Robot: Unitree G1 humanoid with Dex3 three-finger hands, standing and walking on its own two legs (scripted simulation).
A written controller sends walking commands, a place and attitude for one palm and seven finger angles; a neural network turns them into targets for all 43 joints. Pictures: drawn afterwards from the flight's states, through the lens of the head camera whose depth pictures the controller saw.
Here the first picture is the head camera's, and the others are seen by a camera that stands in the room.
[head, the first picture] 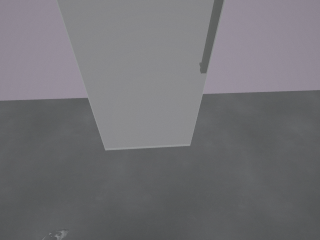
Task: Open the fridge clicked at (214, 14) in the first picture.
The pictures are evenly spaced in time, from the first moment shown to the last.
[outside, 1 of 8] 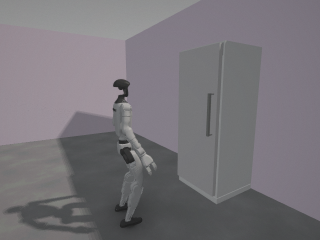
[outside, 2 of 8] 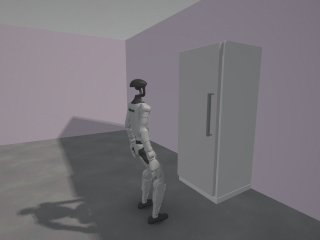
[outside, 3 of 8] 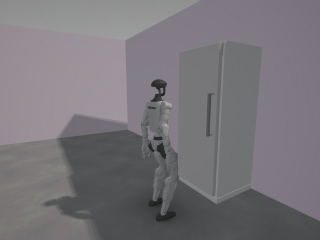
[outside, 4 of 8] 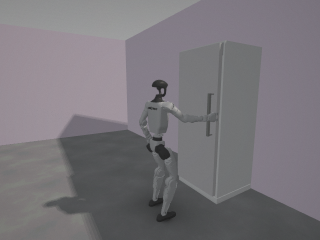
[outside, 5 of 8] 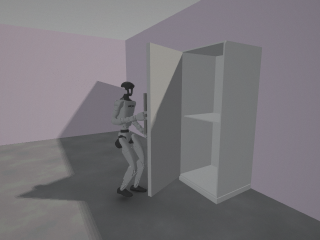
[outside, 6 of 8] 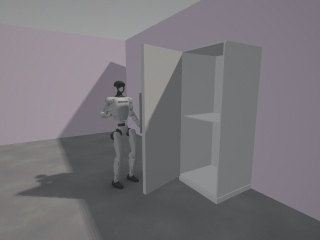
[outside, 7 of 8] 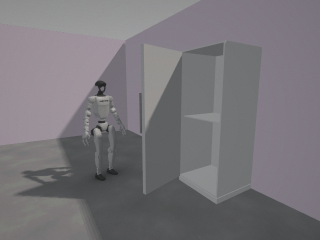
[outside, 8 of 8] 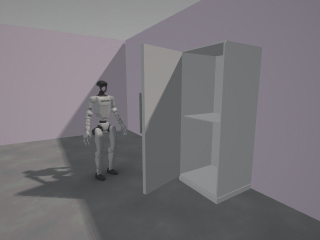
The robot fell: no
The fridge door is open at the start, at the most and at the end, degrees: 0 85 75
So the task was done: yes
